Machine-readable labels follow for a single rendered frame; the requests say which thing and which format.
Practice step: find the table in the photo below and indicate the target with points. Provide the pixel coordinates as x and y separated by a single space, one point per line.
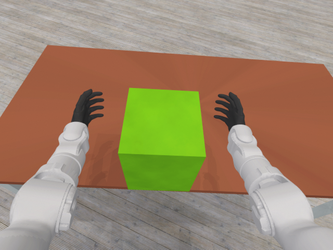
287 105

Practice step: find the robot right upper arm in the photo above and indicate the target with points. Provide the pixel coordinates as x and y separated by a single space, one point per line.
282 212

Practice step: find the carton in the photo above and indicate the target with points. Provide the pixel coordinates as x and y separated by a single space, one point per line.
162 144

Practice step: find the robot left upper arm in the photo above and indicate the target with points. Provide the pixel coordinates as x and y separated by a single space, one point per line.
43 209

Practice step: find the left robot hand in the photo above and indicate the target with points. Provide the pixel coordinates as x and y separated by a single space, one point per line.
83 110

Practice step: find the right robot hand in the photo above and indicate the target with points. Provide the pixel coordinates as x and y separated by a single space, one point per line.
234 113

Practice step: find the right robot forearm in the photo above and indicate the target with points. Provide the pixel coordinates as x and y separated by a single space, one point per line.
253 167

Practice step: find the left robot forearm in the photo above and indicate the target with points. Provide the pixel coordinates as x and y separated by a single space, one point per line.
66 163

